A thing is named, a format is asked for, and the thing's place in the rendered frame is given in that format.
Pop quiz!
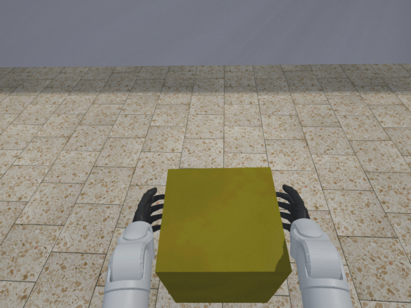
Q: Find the left robot forearm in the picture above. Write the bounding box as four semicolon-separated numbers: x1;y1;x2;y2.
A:
102;221;155;308

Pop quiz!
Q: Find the carton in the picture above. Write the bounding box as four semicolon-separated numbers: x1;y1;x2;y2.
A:
155;167;292;303

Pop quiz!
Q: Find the left robot hand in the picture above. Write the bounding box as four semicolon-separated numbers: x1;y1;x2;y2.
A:
133;187;165;232

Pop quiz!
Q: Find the right robot hand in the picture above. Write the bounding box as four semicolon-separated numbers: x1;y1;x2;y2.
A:
276;184;310;232

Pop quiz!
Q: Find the right robot forearm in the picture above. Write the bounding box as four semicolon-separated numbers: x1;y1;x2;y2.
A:
290;218;353;308

